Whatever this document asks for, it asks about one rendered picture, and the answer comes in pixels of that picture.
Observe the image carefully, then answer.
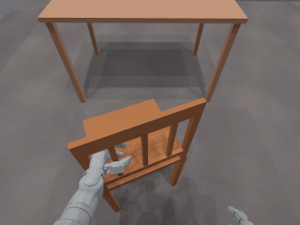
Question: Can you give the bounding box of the chair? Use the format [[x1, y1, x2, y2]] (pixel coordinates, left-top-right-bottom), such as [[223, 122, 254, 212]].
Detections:
[[67, 97, 207, 213]]

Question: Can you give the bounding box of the left robot hand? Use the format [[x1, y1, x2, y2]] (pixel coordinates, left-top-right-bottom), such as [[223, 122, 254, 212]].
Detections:
[[89, 142, 132, 174]]

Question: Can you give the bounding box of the table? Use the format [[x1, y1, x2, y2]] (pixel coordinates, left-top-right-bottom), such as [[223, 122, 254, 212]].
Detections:
[[37, 0, 248, 103]]

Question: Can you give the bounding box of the right robot hand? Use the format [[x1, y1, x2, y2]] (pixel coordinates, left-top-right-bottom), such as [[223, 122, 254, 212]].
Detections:
[[227, 206, 254, 225]]

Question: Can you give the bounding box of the left robot forearm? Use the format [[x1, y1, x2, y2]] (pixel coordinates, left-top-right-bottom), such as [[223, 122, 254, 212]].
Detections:
[[53, 167, 105, 225]]

